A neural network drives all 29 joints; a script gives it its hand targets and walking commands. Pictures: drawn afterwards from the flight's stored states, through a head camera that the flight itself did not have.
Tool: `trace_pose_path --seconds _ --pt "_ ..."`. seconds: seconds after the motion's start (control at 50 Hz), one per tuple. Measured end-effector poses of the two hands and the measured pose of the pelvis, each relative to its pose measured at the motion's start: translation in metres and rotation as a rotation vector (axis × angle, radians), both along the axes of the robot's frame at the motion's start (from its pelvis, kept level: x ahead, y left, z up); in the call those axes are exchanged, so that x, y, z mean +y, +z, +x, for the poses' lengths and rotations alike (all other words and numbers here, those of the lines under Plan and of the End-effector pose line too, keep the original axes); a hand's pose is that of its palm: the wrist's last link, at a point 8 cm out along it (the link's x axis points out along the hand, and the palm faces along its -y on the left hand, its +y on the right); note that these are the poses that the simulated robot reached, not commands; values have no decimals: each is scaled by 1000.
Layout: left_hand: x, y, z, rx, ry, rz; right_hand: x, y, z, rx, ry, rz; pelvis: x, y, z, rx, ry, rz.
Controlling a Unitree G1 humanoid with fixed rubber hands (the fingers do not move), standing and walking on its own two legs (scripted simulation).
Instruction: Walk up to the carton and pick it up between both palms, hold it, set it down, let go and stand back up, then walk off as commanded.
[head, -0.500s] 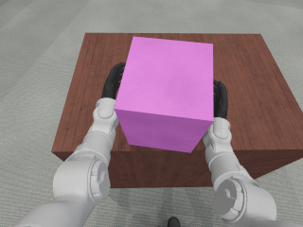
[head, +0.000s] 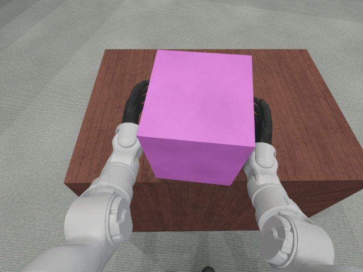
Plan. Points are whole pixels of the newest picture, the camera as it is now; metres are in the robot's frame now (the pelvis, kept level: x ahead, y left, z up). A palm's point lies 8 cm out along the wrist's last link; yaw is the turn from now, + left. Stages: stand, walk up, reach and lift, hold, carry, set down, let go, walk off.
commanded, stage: reach and lift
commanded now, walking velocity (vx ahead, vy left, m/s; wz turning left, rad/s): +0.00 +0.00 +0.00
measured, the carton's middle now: (197, 124) +0.44 -0.02 +0.04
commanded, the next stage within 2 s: none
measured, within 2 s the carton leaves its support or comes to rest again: neither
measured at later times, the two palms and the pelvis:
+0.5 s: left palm (125, 111) +0.41 +0.14 +0.12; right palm (268, 127) +0.38 -0.15 +0.10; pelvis +0.00 +0.00 +0.00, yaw +0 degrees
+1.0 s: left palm (117, 87) +0.38 +0.13 +0.22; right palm (286, 121) +0.35 -0.16 +0.16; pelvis -0.03 -0.01 +0.00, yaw +0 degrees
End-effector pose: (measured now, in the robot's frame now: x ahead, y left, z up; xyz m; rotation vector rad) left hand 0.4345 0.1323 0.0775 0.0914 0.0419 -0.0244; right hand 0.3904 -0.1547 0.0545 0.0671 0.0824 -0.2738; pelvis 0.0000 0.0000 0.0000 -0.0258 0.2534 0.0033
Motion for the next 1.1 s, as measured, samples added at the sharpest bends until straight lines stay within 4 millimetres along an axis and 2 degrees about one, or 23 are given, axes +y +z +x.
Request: trace_pose_path --seconds 0.18,0.28,0.4,0.56,0.72,0.78,0.92,1.1 --pt "0 -4 -10 62 37 -31 -2 4 -1 59 41 -45 -4 1 -2 -14 0 6" --pt "-1 6 -11 55 50 -52 -2 15 1 57 59 -94 -5 1 -2 -13 0 6" --pt "0 30 -14 39 54 -47 -1 36 -1 56 71 -152 -3 2 -2 -38 1 5" --pt "6 60 -33 87 65 -31 5 58 -19 109 85 -146 1 4 -8 -156 4 1" --pt "-4 122 -46 65 57 8 1 91 -36 94 84 -127 0 5 -19 -257 7 2" --pt "-8 138 -51 75 59 71 -1 98 -40 111 95 -124 -1 5 -24 -300 7 3" --pt "-7 141 -58 124 73 95 -1 104 -43 155 119 -117 -5 4 -30 -328 7 9" --pt "-5 147 -55 120 81 86 1 109 -39 150 121 -124 -6 4 -31 -329 7 11"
